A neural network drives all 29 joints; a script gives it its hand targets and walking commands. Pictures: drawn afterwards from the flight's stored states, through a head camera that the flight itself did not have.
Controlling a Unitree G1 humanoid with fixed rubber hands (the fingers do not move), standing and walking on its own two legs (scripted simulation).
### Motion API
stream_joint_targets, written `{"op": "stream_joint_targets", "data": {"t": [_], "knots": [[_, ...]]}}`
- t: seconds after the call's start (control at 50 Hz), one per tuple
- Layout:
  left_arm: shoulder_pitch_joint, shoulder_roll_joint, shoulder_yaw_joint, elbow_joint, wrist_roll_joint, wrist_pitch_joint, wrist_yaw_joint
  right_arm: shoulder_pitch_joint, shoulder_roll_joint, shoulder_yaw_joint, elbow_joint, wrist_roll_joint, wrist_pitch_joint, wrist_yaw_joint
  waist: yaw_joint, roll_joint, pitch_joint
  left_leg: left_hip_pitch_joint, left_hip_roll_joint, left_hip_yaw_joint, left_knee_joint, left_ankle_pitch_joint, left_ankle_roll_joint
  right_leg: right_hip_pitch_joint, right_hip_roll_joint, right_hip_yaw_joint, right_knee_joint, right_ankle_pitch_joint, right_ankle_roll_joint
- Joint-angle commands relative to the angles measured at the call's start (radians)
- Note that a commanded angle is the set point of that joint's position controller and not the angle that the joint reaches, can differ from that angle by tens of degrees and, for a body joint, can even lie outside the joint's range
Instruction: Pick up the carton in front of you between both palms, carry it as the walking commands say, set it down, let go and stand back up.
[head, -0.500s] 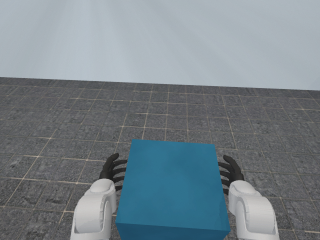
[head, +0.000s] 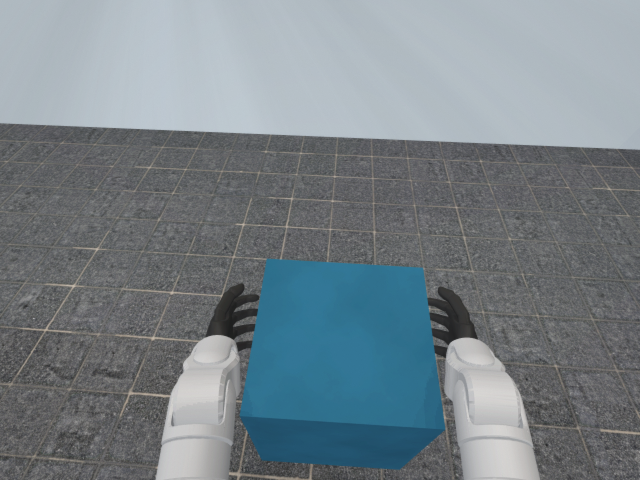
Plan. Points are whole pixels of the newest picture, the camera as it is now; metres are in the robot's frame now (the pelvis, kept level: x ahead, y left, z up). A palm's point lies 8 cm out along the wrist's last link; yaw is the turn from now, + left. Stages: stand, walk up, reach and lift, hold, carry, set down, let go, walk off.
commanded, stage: carry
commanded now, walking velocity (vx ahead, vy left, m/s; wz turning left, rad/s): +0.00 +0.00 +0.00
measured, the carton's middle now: (337, 370) +0.30 +0.00 -0.05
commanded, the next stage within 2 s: none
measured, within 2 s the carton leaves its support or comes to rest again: neither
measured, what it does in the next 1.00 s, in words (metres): walks ahead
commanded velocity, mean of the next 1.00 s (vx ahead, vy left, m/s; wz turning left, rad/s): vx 0.29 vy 0.00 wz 0.00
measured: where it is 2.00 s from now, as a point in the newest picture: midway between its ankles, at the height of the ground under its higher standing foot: (338, 458)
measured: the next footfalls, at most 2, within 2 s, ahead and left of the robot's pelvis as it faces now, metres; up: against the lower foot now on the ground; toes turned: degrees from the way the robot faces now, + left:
right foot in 1.08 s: +0.35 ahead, -0.14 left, +0.00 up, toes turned -7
left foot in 1.40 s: +0.46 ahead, +0.09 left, +0.00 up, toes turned -15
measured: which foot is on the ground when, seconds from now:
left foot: down 0.00-1.00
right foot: down 0.00-0.72, up 0.74-1.00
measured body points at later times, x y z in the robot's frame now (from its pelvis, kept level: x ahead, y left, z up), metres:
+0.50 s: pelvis +0.00 -0.01 +0.00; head -0.01 -0.01 +0.45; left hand +0.31 +0.14 +0.03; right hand +0.31 -0.16 +0.03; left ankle +0.10 +0.12 -0.73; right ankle -0.07 -0.09 -0.73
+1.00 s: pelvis +0.17 -0.01 +0.02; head +0.18 +0.00 +0.47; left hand +0.47 +0.14 +0.05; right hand +0.47 -0.16 +0.05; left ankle +0.09 +0.11 -0.73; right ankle +0.26 -0.14 -0.70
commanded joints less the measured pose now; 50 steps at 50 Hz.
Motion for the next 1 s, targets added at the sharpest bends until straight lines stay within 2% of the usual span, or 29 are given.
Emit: {"op": "stream_joint_targets", "data": {"t": [0.0,0.2,0.42,0.44,0.46,0.48,0.5,0.52,0.54,0.56,0.58,0.6,0.62,0.64,0.66,0.68,0.7,0.72,0.74,0.76,0.78,0.8,0.86,0.94,0.98], "knots": [[-0.402,-0.901,-0.593,-0.072,-0.248,0.0,-0.222,-0.423,0.875,0.601,-0.101,0.263,-0.011,0.258,0.001,0.013,-0.325,0.284,0.083,-0.108,-0.004,0.257,0.011,-0.046,-0.112,0.086,-0.092,0.337,-0.012],[-0.417,-0.892,-0.566,-0.06,-0.238,0.01,-0.226,-0.439,0.871,0.581,-0.093,0.252,0.002,0.258,0.001,0.003,-0.284,0.262,0.075,-0.101,-0.01,0.19,-0.004,-0.06,-0.119,0.088,-0.116,0.335,-0.016],[-0.422,-0.9,-0.55,-0.038,-0.231,0.011,-0.231,-0.447,0.881,0.57,-0.07,0.246,0.005,0.262,0.003,0.001,-0.281,0.262,0.074,-0.095,-0.009,0.193,-0.008,-0.055,-0.122,0.086,-0.116,0.361,-0.016],[-0.419,-0.901,-0.547,-0.032,-0.232,0.012,-0.232,-0.443,0.887,0.568,-0.064,0.245,0.005,0.263,0.007,-0.007,-0.28,0.264,0.08,-0.084,-0.04,0.099,-0.016,-0.052,-0.135,0.087,-0.158,0.267,-0.013],[-0.431,-0.903,-0.549,-0.036,-0.234,0.01,-0.232,-0.455,0.895,0.573,-0.068,0.248,0.004,0.264,0.01,-0.028,-0.26,0.263,0.065,-0.063,-0.049,-0.056,-0.024,-0.057,-0.146,0.105,-0.218,0.103,-0.024],[-0.45,-0.908,-0.552,-0.044,-0.235,0.008,-0.232,-0.472,0.898,0.575,-0.073,0.251,0.003,0.264,0.015,-0.061,-0.224,0.233,0.038,-0.034,-0.022,-0.186,-0.032,-0.061,-0.162,0.147,-0.295,-0.079,-0.05],[-0.47,-0.911,-0.55,-0.05,-0.236,0.006,-0.232,-0.495,0.896,0.575,-0.079,0.252,0.0,0.264,0.019,-0.096,-0.161,0.161,0.01,-0.005,0.024,-0.242,-0.047,-0.057,-0.199,0.217,-0.38,-0.219,-0.08],[-0.489,-0.911,-0.548,-0.049,-0.238,0.005,-0.231,-0.519,0.894,0.575,-0.083,0.253,-0.004,0.263,0.023,-0.115,-0.091,0.076,-0.015,0.006,0.067,-0.242,-0.054,-0.046,-0.239,0.282,-0.437,-0.28,-0.108],[-0.501,-0.909,-0.549,-0.047,-0.239,0.003,-0.229,-0.534,0.893,0.573,-0.081,0.254,-0.007,0.263,0.026,-0.112,-0.051,0.018,-0.015,-0.009,0.107,-0.219,-0.054,-0.015,-0.27,0.314,-0.456,-0.246,-0.13],[-0.503,-0.907,-0.556,-0.051,-0.24,0.001,-0.226,-0.535,0.893,0.574,-0.081,0.257,-0.008,0.262,0.03,-0.108,-0.044,-0.038,-0.012,-0.025,0.114,-0.235,-0.05,0.05,-0.278,0.312,-0.452,-0.15,-0.141],[-0.499,-0.905,-0.56,-0.051,-0.239,0.001,-0.224,-0.525,0.89,0.571,-0.074,0.255,-0.008,0.262,0.031,-0.106,-0.059,-0.076,-0.015,-0.03,0.096,-0.246,-0.043,0.136,-0.277,0.29,-0.416,0.017,-0.142],[-0.487,-0.904,-0.562,-0.049,-0.239,0.002,-0.222,-0.505,0.885,0.566,-0.066,0.254,-0.008,0.263,0.029,-0.102,-0.096,-0.078,-0.029,-0.021,0.062,-0.246,-0.033,0.216,-0.266,0.251,-0.356,0.215,-0.136],[-0.471,-0.904,-0.565,-0.046,-0.239,0.004,-0.22,-0.484,0.881,0.565,-0.065,0.257,-0.007,0.263,0.025,-0.099,-0.135,-0.033,-0.052,0.0,-0.002,-0.229,-0.021,0.257,-0.246,0.202,-0.291,0.337,-0.12],[-0.457,-0.904,-0.562,-0.037,-0.234,0.006,-0.217,-0.463,0.879,0.564,-0.061,0.257,-0.006,0.263,0.013,-0.09,-0.183,0.121,-0.069,0.023,-0.096,-0.167,-0.01,0.214,-0.215,0.129,-0.21,0.425,-0.09],[-0.434,-0.901,-0.559,-0.025,-0.227,0.008,-0.215,-0.451,0.883,0.558,-0.057,0.254,-0.005,0.262,0.005,-0.057,-0.252,0.363,-0.054,0.006,-0.138,-0.11,0.005,0.093,-0.172,0.049,-0.108,0.511,-0.045],[-0.445,-0.9,-0.565,-0.041,-0.227,0.011,-0.218,-0.415,0.876,0.54,-0.039,0.24,-0.005,0.261,-0.018,0.082,-0.304,0.562,0.076,-0.217,-0.19,-0.096,0.069,-0.096,-0.098,-0.044,0.102,0.487,0.015],[-0.451,-0.9,-0.574,-0.052,-0.232,0.015,-0.221,-0.383,0.874,0.527,-0.03,0.226,-0.001,0.26,-0.031,0.253,-0.35,0.733,0.258,-0.524,-0.26,0.037,0.176,-0.329,-0.015,-0.051,0.32,0.193,0.047],[-0.439,-0.904,-0.581,-0.057,-0.236,0.012,-0.224,-0.369,0.878,0.539,-0.049,0.23,-0.001,0.258,-0.028,0.254,-0.328,0.756,0.33,-0.603,-0.291,0.173,0.228,-0.451,-0.004,0.039,0.435,-0.119,0.036],[-0.433,-0.916,-0.585,-0.068,-0.241,0.006,-0.226,-0.386,0.876,0.553,-0.084,0.242,-0.003,0.257,-0.023,0.155,-0.314,0.731,0.336,-0.551,-0.284,0.188,0.226,-0.493,-0.043,0.096,0.489,-0.145,0.02],[-0.423,-0.926,-0.591,-0.07,-0.25,0.003,-0.228,-0.409,0.88,0.576,-0.11,0.252,-0.006,0.256,-0.018,0.08,-0.311,0.699,0.319,-0.491,-0.286,0.118,0.189,-0.499,-0.076,0.117,0.45,-0.128,0.009],[-0.42,-0.926,-0.602,-0.085,-0.26,-0.002,-0.228,-0.435,0.882,0.604,-0.138,0.267,-0.008,0.256,-0.017,0.051,-0.289,0.637,0.297,-0.418,-0.319,0.041,0.148,-0.472,-0.091,0.107,0.363,-0.086,0.009],[-0.424,-0.921,-0.614,-0.108,-0.266,-0.002,-0.225,-0.462,0.883,0.634,-0.176,0.288,-0.01,0.255,-0.019,0.066,-0.277,0.587,0.267,-0.351,-0.353,-0.011,0.122,-0.434,-0.083,0.073,0.29,-0.022,0.017],[-0.41,-0.897,-0.625,-0.144,-0.262,0.009,-0.208,-0.459,0.861,0.666,-0.213,0.31,-0.002,0.254,-0.018,0.14,-0.263,0.53,0.222,-0.25,-0.399,-0.106,0.105,-0.38,-0.066,0.013,0.156,0.119,0.036],[-0.359,-0.846,-0.587,-0.111,-0.23,0.023,-0.202,-0.364,0.81,0.605,-0.147,0.262,0.011,0.249,-0.016,0.188,-0.218,0.483,0.185,-0.136,-0.388,-0.028,0.078,-0.303,-0.048,-0.049,-0.002,0.242,0.037],[-0.368,-0.834,-0.574,-0.102,-0.23,0.021,-0.205,-0.355,0.8,0.583,-0.133,0.245,0.011,0.245,-0.016,0.203,-0.2,0.461,0.178,-0.102,-0.363,-0.034,0.059,-0.243,-0.047,-0.069,-0.061,0.273,0.033]]}}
